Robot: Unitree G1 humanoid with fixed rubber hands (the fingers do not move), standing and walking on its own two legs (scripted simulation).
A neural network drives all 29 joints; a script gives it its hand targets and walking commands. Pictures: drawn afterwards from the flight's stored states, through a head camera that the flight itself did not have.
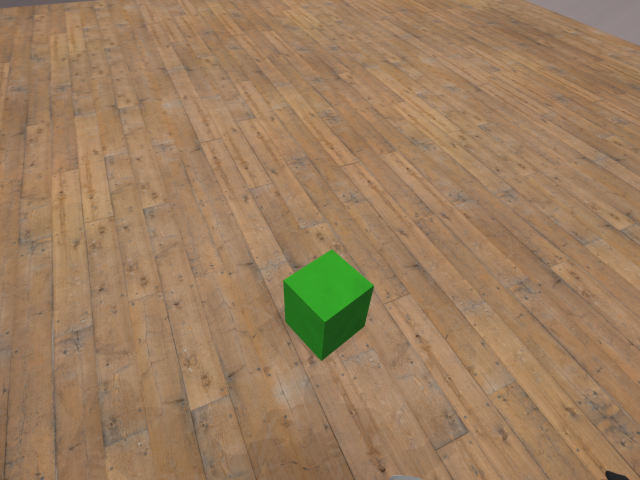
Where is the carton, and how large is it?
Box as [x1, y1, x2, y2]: [283, 250, 373, 360]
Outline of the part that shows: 332,250 328,251 283,280 285,321 321,360 364,325 373,285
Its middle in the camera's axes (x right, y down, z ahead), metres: +0.02 +0.21 +1.32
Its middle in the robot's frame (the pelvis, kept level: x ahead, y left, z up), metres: +0.79 -0.03 -0.64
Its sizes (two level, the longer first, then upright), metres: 0.210 0.200 0.250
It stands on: the floor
